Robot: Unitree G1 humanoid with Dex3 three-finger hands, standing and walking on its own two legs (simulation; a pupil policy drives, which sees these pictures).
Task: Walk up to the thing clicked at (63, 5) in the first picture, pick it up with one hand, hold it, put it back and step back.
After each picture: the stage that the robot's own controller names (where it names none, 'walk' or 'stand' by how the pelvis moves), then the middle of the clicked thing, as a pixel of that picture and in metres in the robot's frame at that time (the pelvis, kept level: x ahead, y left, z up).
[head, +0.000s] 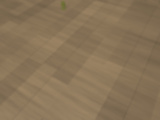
stand; (63, 5) +2.30 +0.34 -0.72
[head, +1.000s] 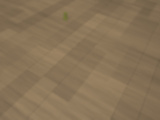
walk; (65, 16) +2.18 +0.25 -0.71
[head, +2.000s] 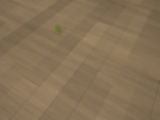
walk; (58, 29) +1.55 +0.26 -0.72
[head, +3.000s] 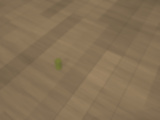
walk; (58, 64) +1.04 +0.24 -0.72
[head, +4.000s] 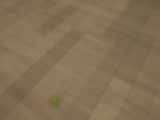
walk; (54, 101) +0.61 +0.26 -0.71
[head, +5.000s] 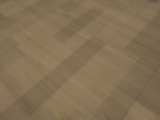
walk; out of the picture +0.40 +0.19 -0.70
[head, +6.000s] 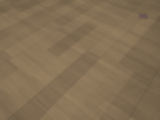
stand; out of the picture +0.34 +0.17 -0.72
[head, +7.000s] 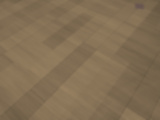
stand; out of the picture +0.35 +0.19 -0.72
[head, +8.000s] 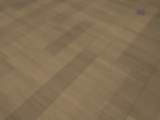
stand; out of the picture +0.33 +0.19 -0.73
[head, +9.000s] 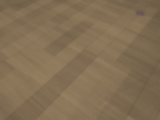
stand; out of the picture +0.33 +0.19 -0.73
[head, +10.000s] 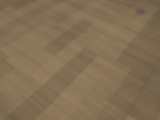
go down; out of the picture +0.32 +0.19 -0.73
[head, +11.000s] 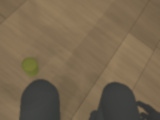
go down; (30, 67) +0.41 +0.22 -0.33
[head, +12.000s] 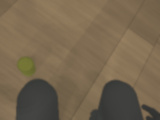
approach; (27, 67) +0.40 +0.23 -0.30
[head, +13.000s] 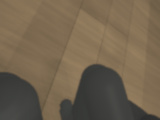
close in; out of the picture +0.38 +0.27 -0.22
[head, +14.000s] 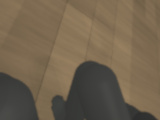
close; out of the picture +0.39 +0.28 -0.22
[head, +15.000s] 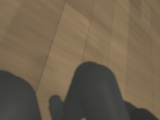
lift; out of the picture +0.38 +0.28 -0.23
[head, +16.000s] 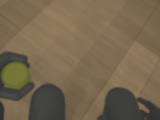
lift; (19, 79) +0.31 +0.23 -0.04
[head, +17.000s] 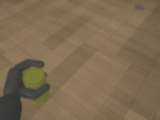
hold; (37, 86) +0.33 +0.17 +0.05
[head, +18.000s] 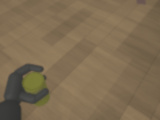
hold; (37, 90) +0.32 +0.17 +0.01
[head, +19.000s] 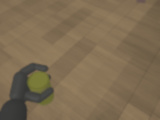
crouch; (41, 89) +0.33 +0.16 +0.01
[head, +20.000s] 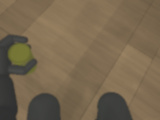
crouch; (23, 60) +0.41 +0.20 -0.08
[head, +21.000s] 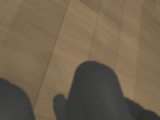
lower; out of the picture +0.40 +0.30 -0.22
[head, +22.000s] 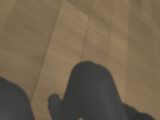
lower; out of the picture +0.41 +0.30 -0.22
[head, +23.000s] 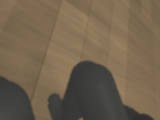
lower; out of the picture +0.41 +0.30 -0.22
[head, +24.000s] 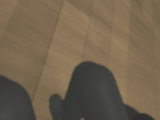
lower; out of the picture +0.40 +0.30 -0.22
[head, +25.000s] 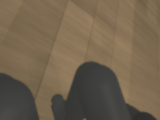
loosen; out of the picture +0.39 +0.29 -0.22
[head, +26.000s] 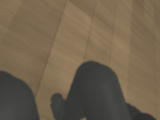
withdraw; out of the picture +0.39 +0.29 -0.22
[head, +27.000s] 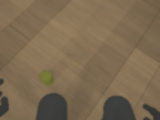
walk; (47, 78) +0.42 +0.21 -0.44
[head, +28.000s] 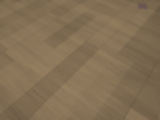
stand; out of the picture +0.36 +0.17 -0.66
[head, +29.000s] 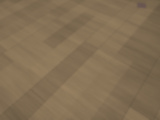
stand; out of the picture +0.36 +0.19 -0.67
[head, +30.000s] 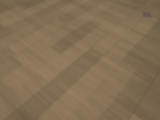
stand; out of the picture +0.38 +0.17 -0.72
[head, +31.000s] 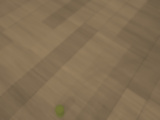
walk; (59, 111) +0.42 +0.13 -0.71
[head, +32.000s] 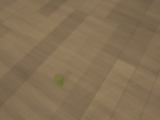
walk; (59, 80) +0.69 +0.22 -0.69
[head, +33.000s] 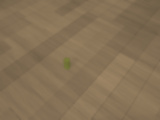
stand; (66, 63) +1.00 +0.19 -0.70
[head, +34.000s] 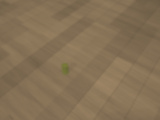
stand; (65, 68) +0.99 +0.20 -0.72
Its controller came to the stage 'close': yes
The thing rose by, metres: 0.72
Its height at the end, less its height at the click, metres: +0.00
